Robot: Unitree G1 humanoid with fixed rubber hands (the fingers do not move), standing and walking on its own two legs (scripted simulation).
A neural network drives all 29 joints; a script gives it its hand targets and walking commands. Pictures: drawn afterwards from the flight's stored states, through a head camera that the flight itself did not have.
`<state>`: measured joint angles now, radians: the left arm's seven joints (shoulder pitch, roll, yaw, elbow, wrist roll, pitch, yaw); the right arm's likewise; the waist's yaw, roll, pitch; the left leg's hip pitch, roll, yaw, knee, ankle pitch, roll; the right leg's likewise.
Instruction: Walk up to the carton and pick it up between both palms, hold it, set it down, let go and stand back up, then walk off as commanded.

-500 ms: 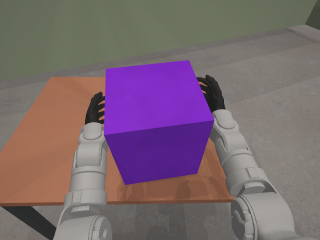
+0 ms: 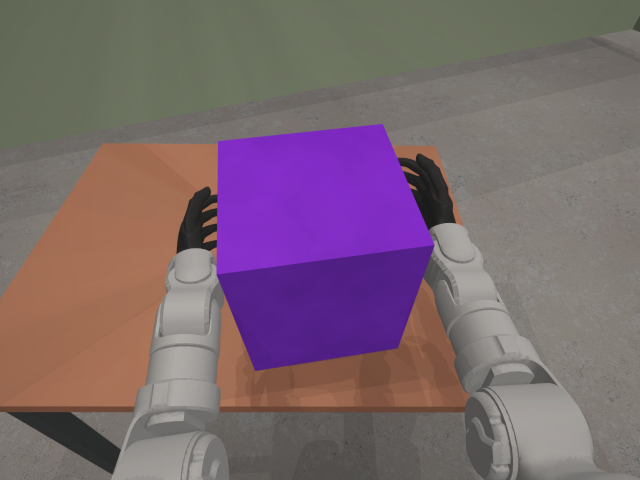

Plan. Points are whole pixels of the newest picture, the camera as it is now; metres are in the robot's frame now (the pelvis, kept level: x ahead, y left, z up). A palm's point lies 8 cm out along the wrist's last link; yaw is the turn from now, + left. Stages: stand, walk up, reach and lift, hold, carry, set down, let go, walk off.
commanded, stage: set down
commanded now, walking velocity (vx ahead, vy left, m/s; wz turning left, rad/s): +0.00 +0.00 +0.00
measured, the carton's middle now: (315, 253) +0.40 +0.03 +0.07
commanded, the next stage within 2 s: none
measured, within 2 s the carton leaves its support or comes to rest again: rests again in 1.78 s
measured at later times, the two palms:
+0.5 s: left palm (199, 260) +0.37 +0.19 +0.08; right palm (422, 221) +0.43 -0.11 +0.10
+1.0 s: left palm (218, 269) +0.39 +0.17 +0.04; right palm (421, 221) +0.47 -0.12 +0.07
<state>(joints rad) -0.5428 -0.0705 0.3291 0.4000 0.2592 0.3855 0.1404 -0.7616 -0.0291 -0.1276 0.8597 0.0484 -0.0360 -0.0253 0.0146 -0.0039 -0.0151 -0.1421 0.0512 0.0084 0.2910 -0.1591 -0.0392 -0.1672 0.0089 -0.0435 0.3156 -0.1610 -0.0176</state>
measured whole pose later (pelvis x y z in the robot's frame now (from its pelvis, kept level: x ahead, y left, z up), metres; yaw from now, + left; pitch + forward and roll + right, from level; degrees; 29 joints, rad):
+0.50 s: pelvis +0.01 +0.00 +0.00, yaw +0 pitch +5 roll +0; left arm -0.54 -0.10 0.33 0.49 0.26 0.29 0.18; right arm -0.78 -0.05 -0.18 0.96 0.04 -0.12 0.03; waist 0.06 0.00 -0.04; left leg -0.21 0.05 0.01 0.29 -0.16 -0.04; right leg -0.24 0.01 -0.04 0.32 -0.17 -0.02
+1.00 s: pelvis +0.03 -0.01 +0.00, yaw +0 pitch +15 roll +1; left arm -0.51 -0.13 0.33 0.53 0.26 0.15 0.23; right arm -0.81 -0.09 -0.13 1.03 0.03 -0.21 0.07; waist 0.08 0.00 -0.12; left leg -0.40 0.06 0.01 0.33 -0.15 -0.04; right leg -0.41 0.02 -0.04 0.32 -0.16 -0.04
